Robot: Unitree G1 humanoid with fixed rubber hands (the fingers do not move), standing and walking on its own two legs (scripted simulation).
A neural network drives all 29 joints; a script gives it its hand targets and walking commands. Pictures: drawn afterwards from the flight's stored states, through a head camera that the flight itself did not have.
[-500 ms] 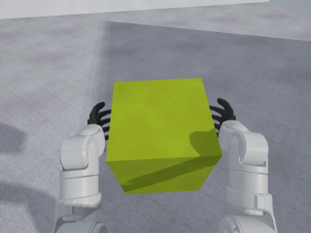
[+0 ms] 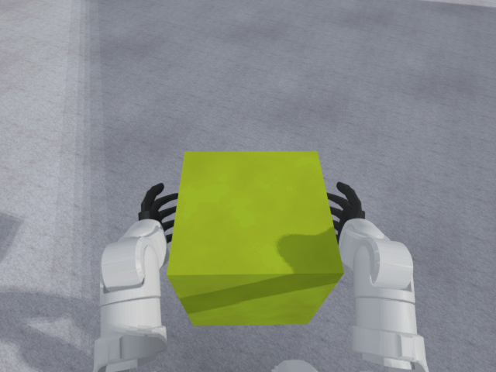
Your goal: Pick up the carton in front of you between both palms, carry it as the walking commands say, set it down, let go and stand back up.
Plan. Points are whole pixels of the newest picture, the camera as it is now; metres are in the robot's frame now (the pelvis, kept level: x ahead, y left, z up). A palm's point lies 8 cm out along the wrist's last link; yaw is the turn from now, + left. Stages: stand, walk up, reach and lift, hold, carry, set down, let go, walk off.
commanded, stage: carry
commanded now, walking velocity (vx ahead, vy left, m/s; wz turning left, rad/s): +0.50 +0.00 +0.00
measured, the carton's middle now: (251, 244) +0.34 -0.02 -0.01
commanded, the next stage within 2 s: none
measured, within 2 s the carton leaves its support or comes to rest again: neither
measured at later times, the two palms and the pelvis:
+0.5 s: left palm (144, 72) +0.64 +0.16 +0.13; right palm (298, 61) +0.67 -0.14 +0.13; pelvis +0.32 -0.02 +0.02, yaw +2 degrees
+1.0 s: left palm (163, 28) +0.89 +0.15 +0.10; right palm (283, 26) +0.88 -0.14 +0.10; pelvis +0.63 +0.01 +0.00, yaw +0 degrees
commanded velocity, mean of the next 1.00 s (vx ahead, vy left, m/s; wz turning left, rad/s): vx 0.50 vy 0.00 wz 0.00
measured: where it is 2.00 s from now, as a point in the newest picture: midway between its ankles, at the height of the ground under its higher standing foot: (225, 209)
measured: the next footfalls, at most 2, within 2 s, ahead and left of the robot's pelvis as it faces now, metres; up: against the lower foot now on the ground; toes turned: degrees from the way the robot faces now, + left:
right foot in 0.16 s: +0.28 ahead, -0.11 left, +0.00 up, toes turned -3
left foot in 0.60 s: +0.54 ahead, +0.11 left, +0.00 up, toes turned +7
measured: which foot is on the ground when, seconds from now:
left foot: down 0.00-0.16, up 0.18-0.58, down 0.60-1.00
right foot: up 0.00-0.14, down 0.16-0.62, up 0.64-0.98, down 1.00-1.00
